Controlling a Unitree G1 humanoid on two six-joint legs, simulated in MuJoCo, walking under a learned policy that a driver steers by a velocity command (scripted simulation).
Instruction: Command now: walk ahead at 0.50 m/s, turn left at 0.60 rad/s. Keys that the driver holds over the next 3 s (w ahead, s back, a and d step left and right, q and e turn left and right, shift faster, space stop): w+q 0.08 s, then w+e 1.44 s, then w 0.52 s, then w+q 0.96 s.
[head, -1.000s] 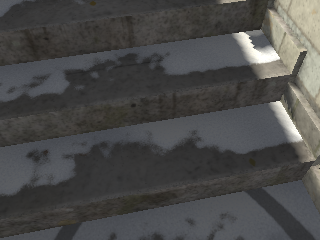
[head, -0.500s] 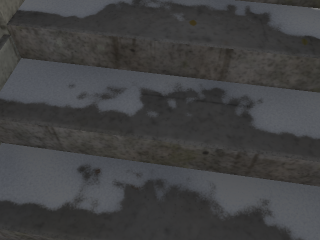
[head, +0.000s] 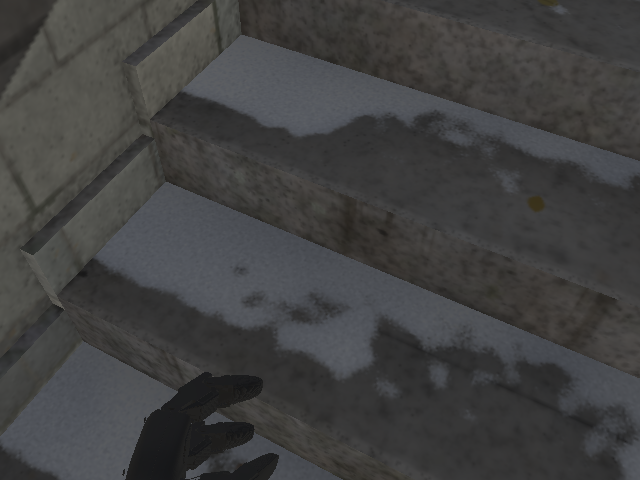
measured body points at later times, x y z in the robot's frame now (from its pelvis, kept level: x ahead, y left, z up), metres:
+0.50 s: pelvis +0.23 +0.02 +0.16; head +0.24 -0.01 +0.60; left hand +0.13 +0.23 +0.03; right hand +0.46 -0.14 +0.06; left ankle +0.36 +0.17 -0.53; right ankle +0.13 -0.12 -0.59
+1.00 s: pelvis +0.47 +0.00 +0.20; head +0.46 +0.00 +0.65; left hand +0.74 +0.12 +0.15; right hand +0.40 -0.24 +0.06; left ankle +0.37 +0.17 -0.47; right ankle +0.51 -0.07 -0.43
